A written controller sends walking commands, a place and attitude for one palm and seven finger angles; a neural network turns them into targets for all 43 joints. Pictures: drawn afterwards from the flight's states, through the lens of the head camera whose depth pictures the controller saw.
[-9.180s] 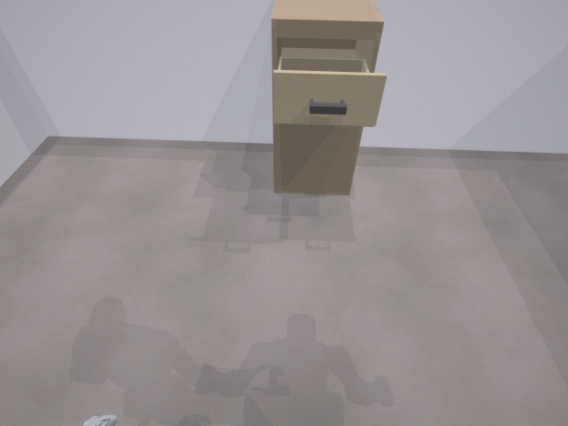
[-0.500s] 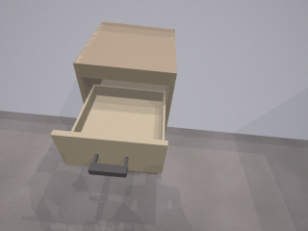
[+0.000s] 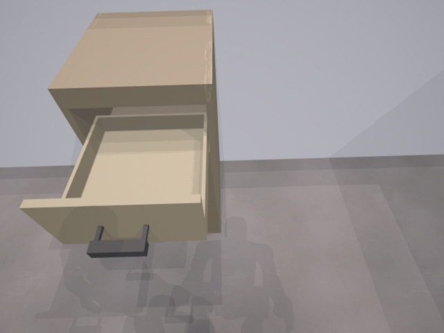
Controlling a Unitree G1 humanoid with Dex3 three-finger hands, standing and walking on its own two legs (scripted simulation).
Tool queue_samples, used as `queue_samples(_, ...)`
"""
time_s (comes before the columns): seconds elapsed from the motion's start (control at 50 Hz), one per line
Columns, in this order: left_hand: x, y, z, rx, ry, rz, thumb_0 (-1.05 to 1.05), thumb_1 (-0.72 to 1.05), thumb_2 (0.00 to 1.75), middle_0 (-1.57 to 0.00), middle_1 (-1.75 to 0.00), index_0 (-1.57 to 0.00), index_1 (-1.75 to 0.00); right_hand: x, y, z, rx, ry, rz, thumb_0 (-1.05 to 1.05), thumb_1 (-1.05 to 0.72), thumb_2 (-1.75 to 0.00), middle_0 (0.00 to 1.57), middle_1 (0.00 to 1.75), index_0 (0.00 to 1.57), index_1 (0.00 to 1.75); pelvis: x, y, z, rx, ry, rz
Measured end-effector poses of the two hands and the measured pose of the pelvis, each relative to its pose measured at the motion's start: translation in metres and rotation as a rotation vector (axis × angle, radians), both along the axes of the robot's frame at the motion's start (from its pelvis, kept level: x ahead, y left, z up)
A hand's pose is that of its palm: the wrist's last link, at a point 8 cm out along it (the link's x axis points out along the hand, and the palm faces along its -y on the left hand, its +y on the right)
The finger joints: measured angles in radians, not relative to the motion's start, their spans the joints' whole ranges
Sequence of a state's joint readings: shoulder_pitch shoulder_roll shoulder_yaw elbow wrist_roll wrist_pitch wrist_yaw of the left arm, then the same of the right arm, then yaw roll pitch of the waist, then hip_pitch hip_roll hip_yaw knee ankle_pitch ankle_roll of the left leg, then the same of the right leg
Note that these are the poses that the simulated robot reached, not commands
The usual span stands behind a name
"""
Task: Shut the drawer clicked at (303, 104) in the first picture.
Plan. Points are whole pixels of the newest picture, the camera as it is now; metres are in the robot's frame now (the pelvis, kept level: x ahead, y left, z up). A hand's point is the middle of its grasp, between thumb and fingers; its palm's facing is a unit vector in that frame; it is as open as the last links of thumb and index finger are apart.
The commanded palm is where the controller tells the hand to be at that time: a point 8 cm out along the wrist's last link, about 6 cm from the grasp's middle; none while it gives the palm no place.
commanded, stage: come to a stop and stand still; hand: left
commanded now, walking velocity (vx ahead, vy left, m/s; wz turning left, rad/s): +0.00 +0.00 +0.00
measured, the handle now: (120, 238) +0.31 +0.24 -0.07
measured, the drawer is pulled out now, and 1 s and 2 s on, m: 0.30 0.30 0.30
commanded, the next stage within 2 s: look again from close up in 1.44 s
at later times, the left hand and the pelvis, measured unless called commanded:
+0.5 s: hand out of the picture +0.01 +0.20 -0.17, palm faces +0.03 -0.98 -0.20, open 7.4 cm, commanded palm none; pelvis +0.01 +0.03 +0.00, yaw +0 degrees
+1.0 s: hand out of the picture -0.02 +0.23 -0.18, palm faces +0.03 -0.99 -0.14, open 7.4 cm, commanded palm none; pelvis +0.00 +0.08 +0.00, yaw +0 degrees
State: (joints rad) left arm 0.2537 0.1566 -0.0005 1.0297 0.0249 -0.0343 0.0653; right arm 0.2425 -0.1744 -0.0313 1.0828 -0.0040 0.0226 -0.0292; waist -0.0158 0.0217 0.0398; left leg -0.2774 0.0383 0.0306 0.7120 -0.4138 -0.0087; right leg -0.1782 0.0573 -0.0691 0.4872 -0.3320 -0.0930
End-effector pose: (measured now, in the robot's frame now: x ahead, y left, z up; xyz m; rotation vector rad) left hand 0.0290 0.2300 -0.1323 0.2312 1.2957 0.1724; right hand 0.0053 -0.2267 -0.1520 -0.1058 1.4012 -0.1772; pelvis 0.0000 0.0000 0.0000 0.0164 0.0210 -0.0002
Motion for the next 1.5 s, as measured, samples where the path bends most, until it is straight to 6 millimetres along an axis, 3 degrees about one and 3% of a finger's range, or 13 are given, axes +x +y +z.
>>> queue_samples(0.14,0.015,-0.003,-0.012,-0.031,-0.043,0.021,0.01,0.93,0.9,-0.21,-0.29,-0.2,-0.3,0.055,-0.007,0.009,-0.042,-0.133,0.063,0.0,-0.91,-0.9,0.2,0.3,0.19,0.3,0.006,-0.002,-0.005,-0.017,-0.036,0.019)
queue_samples(0.28,0.008,0.002,-0.009,-0.042,-0.029,0.031,0.0,0.93,0.9,-0.21,-0.29,-0.2,-0.3,0.068,0.005,0.015,-0.033,-0.144,0.093,0.0,-0.91,-0.9,0.2,0.3,0.19,0.3,0.01,0.004,0.0,-0.02,-0.031,0.012)
queue_samples(0.4,-0.011,0.01,-0.007,-0.048,0.03,0.04,0.0,0.92,0.9,-0.2,-0.29,-0.2,-0.3,0.053,0.018,0.012,-0.026,-0.099,0.079,0.0,-0.92,-0.9,0.2,0.3,0.19,0.3,0.012,0.016,0.003,-0.021,-0.03,0.008)
queue_samples(0.54,-0.03,0.018,-0.011,-0.071,0.085,0.051,0.0,0.91,0.9,-0.2,-0.29,-0.2,-0.3,0.02,0.03,0.013,-0.031,-0.012,0.067,0.0,-0.92,-0.9,0.2,0.3,0.19,0.3,0.014,0.03,0.004,-0.019,-0.036,0.006)
queue_samples(0.76,-0.045,0.029,-0.016,-0.105,0.122,0.055,0.0,0.9,0.9,-0.2,-0.29,-0.2,-0.3,-0.017,0.062,0.013,-0.019,0.059,0.037,0.0,-0.91,-0.9,0.2,0.3,0.19,0.3,0.011,0.053,0.004,-0.022,-0.046,0.002)
queue_samples(1.08,-0.062,0.052,-0.019,-0.128,0.14,0.061,0.0,0.9,0.9,-0.2,-0.29,-0.2,-0.3,-0.034,0.103,0.013,-0.006,0.047,0.02,0.0,-0.9,-0.9,0.2,0.3,0.2,0.3,0.001,0.084,0.004,-0.023,-0.048,-0.002)
queue_samples(1.5,-0.089,0.071,-0.017,-0.116,0.208,0.062,0.0,0.9,0.9,-0.2,-0.29,-0.19,-0.3,-0.056,0.12,0.013,-0.005,0.084,-0.014,0.0,-0.9,-0.9,0.2,0.3,0.2,0.3,-0.008,0.102,0.004,-0.018,-0.034,-0.018)
